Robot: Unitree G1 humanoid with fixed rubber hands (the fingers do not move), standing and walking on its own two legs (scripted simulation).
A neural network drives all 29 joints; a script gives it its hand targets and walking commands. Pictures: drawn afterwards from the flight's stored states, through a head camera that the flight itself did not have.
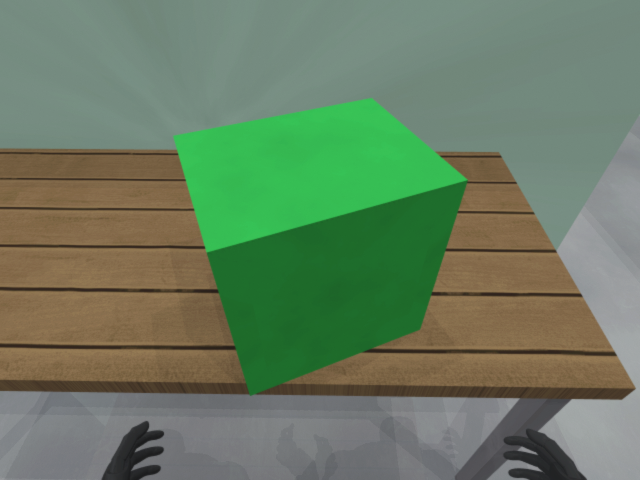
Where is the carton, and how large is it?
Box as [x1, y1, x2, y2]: [173, 98, 467, 395]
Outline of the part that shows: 371,98 173,136 207,255 250,395 419,329 467,180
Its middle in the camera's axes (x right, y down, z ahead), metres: -0.01 +0.00 +0.55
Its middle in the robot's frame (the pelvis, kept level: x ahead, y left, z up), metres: +0.43 +0.01 +0.09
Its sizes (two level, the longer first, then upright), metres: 0.280 0.220 0.290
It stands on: a table, 0.72 m high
